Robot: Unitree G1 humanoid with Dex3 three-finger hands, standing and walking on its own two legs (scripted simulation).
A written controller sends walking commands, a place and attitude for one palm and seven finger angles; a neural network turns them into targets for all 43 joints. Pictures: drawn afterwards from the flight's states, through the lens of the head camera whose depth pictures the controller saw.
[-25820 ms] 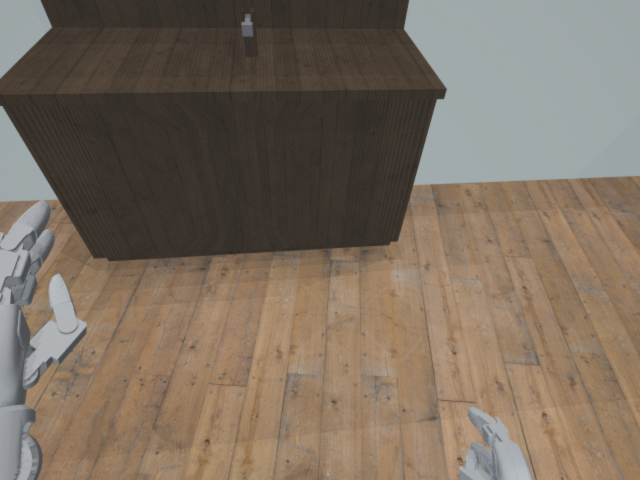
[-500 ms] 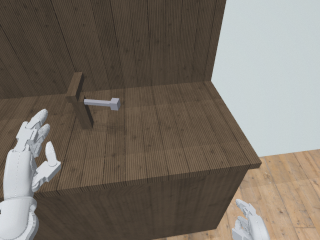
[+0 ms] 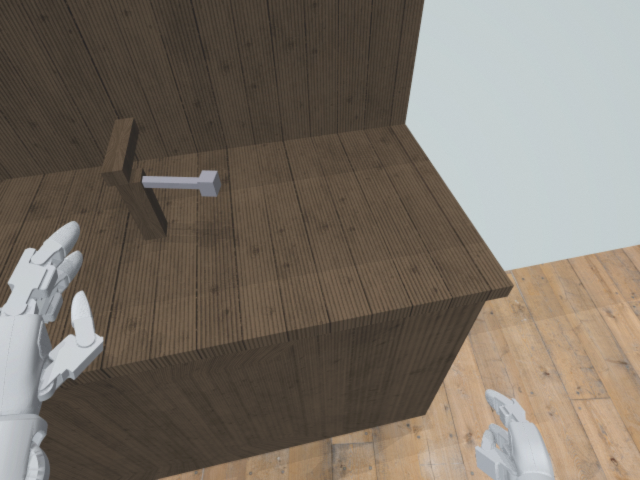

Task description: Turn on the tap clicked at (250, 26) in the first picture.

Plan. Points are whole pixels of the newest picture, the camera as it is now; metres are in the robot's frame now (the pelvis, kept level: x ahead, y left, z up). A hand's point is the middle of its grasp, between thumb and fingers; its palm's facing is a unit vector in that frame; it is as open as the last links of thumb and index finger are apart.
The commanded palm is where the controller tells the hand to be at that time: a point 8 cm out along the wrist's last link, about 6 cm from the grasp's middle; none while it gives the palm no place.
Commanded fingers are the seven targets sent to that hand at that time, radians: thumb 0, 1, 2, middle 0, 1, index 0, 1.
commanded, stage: step back with the hand held close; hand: left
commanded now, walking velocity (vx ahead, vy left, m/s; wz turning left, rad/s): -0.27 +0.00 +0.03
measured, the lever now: (209, 183) +0.49 +0.22 +0.10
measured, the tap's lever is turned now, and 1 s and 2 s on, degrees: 74 74 74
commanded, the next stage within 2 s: stop stepping back and stand still in 0.98 s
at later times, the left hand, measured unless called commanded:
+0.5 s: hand (48, 393) +0.15 +0.25 +0.16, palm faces +0.41 -0.85 -0.34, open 7.4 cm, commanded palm +0.10 +0.29 +0.18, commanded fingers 0.00 0.90 0.90 -0.20 -0.30 -0.20 -0.30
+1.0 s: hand out of the picture +0.06 +0.22 +0.17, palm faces +0.36 -0.85 -0.37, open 7.4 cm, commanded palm +0.01 +0.27 +0.18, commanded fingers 0.00 0.90 0.90 -0.20 -0.30 -0.20 -0.30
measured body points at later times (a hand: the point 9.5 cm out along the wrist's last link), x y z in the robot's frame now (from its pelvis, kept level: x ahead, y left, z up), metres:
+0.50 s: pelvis -0.05 +0.01 -0.02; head -0.04 +0.02 +0.43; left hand +0.12 +0.29 +0.18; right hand +0.13 -0.22 -0.09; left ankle +0.02 +0.11 -0.73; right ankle +0.02 -0.11 -0.74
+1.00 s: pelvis -0.15 -0.01 +0.00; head -0.13 +0.00 +0.45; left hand +0.03 +0.26 +0.19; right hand +0.03 -0.24 -0.09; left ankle -0.16 +0.10 -0.66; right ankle -0.11 -0.13 -0.74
